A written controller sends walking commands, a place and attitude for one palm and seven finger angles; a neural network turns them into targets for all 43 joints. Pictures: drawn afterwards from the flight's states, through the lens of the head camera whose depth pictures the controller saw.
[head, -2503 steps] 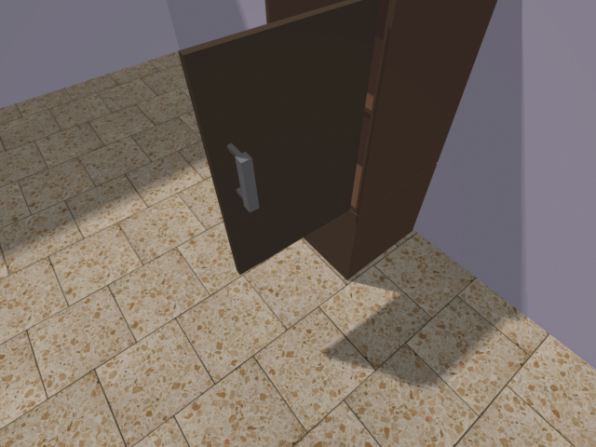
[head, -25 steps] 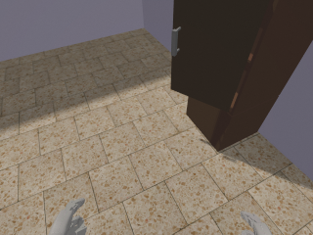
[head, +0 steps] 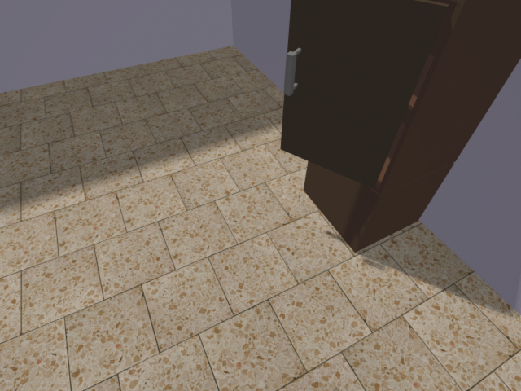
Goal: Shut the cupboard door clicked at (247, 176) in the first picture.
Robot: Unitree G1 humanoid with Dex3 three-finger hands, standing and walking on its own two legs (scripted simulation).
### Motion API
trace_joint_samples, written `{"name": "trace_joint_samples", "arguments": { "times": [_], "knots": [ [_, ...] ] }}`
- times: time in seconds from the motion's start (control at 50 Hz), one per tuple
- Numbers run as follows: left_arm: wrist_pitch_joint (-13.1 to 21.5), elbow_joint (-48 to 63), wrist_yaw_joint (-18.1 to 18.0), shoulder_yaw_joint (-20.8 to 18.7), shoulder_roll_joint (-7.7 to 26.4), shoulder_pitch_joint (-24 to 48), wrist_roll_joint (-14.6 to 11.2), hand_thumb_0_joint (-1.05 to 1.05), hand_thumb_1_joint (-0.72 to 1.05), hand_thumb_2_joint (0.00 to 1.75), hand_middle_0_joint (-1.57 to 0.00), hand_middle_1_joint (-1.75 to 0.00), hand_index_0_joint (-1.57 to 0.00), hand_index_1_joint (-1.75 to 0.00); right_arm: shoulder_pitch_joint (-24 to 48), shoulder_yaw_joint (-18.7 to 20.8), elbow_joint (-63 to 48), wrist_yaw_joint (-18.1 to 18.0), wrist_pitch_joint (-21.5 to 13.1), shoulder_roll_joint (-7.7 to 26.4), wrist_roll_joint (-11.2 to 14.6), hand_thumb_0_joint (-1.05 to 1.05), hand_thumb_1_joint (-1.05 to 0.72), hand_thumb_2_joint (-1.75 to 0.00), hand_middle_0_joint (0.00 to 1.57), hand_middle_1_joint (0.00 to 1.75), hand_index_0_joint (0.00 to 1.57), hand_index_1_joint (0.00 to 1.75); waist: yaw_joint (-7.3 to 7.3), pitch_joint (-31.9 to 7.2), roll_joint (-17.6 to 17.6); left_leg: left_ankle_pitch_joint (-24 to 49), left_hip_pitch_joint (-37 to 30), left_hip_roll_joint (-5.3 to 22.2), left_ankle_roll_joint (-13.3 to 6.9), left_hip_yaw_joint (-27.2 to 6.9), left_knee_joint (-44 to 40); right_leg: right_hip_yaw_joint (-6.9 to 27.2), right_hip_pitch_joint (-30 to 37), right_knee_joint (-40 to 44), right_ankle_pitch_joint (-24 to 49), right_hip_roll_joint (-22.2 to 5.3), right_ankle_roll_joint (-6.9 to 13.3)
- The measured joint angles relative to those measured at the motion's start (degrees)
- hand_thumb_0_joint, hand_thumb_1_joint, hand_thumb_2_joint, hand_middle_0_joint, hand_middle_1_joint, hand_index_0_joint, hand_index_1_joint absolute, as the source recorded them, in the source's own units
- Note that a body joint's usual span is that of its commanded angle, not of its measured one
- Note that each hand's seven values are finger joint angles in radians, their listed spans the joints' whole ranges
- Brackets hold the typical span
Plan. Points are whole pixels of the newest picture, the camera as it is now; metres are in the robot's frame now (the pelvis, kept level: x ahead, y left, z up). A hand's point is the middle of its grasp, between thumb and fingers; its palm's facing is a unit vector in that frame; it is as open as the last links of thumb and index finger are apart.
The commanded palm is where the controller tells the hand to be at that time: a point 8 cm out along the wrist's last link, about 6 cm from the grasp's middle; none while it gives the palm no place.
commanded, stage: let the arm hang, fingers relaxed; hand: left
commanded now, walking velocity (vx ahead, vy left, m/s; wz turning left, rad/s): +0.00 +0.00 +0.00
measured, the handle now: (293, 71) +1.00 -0.06 +0.00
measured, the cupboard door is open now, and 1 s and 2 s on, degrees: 29 29 29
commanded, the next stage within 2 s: look to check the result in 0.40 s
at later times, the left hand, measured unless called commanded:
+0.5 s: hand out of the picture -0.03 +0.15 -0.18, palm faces +0.01 -0.99 -0.17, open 7.4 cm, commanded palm none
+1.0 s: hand out of the picture +0.02 +0.17 -0.17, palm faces -0.01 -0.98 -0.21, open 7.4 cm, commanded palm none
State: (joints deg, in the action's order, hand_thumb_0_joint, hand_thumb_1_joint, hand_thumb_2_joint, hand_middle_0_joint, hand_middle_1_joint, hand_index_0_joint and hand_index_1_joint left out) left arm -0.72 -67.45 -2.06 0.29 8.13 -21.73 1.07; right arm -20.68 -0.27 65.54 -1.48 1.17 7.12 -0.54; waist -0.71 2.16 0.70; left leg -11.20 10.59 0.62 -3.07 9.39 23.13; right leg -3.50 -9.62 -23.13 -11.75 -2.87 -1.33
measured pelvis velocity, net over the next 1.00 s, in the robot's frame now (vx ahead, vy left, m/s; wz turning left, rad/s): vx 0.01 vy -0.01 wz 0.00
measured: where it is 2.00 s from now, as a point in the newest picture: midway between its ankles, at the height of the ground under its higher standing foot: outside the picture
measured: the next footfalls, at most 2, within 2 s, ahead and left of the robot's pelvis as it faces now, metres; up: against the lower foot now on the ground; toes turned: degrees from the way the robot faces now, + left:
right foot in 1.84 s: +0.15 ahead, -0.12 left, +0.00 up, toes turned +25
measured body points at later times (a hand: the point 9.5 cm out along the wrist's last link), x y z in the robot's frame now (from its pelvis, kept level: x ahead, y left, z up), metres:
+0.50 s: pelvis +0.00 +0.00 +0.00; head +0.00 +0.00 +0.45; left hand -0.03 +0.21 -0.16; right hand -0.04 -0.21 -0.16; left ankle +0.02 +0.08 -0.74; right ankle +0.01 -0.13 -0.74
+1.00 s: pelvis +0.01 -0.01 +0.00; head +0.02 -0.01 +0.45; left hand +0.02 +0.22 -0.16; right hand +0.01 -0.25 -0.16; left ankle +0.02 +0.08 -0.74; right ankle +0.01 -0.14 -0.74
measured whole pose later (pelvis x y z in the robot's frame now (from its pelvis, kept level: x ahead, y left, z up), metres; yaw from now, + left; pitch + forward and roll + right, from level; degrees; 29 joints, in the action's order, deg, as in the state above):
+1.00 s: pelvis +0.01 -0.01 +0.00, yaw +0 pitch -2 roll +0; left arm 0.5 -65.8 -1.6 -0.2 9.9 -14.5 1.2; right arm -15.1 0.5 65.0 -1.4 0.0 10.4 -0.6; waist -1.0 2.2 0.3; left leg -11.0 8.8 1.2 -1.9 9.1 21.3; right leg -3.7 -8.1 -21.8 -12.1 -2.1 -0.5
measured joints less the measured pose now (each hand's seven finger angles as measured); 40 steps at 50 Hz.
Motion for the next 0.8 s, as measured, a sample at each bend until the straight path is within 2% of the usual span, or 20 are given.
{"name": "trace_joint_samples", "arguments": {
  "times": [0.26,0.58,0.8],
  "knots": [
    [0.84,1.57,-0.25,0.09,-3.32,2.88,0.37,0.00,0.91,0.90,-0.20,-0.30,-0.19,-0.30,0.45,0.33,-0.22,-0.22,-0.78,-1.69,-0.12,0.00,-0.91,-0.90,0.20,0.30,0.20,0.29,-0.32,-1.93,-0.91,0.00,-0.18,-0.30,-0.18,0.51,-0.07,0.56,-0.50,-1.03,-0.38,-0.32,-0.17],
    [0.95,1.10,-0.18,-0.46,-1.01,1.94,0.27,0.00,0.91,0.90,-0.20,-0.30,-0.19,-0.30,1.48,0.78,-0.59,-0.17,-0.83,0.13,0.03,0.00,-0.91,-0.90,0.20,0.30,0.20,0.29,-0.17,-0.41,-0.44,-0.15,-0.18,0.25,0.31,0.38,-0.08,0.46,-0.31,-0.54,-0.38,0.26,0.24],
    [1.08,1.01,0.12,-0.59,0.55,4.04,0.21,0.00,0.91,0.90,-0.20,-0.30,-0.19,-0.30,3.27,0.87,-0.38,-0.13,-1.01,2.01,0.05,0.00,-0.91,-0.90,0.20,0.30,0.20,0.29,-0.11,0.23,-0.35,-0.08,-0.95,0.48,0.70,0.15,-0.74,0.23,0.58,0.25,-0.39,0.57,0.54]
  ]
}}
